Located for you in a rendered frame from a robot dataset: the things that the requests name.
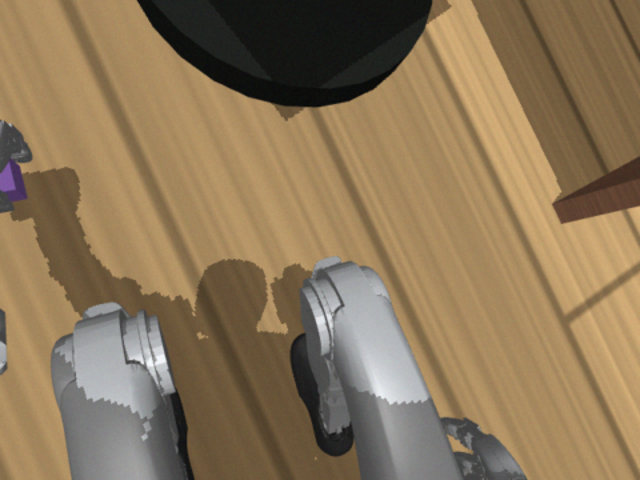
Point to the left robot foot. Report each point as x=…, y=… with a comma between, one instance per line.
x=182, y=440

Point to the right robot hand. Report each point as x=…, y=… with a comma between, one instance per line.
x=491, y=460

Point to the small box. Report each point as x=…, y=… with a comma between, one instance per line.
x=11, y=182

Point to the left robot hand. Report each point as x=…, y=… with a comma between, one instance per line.
x=12, y=145

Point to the right robot foot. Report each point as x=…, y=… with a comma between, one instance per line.
x=332, y=444

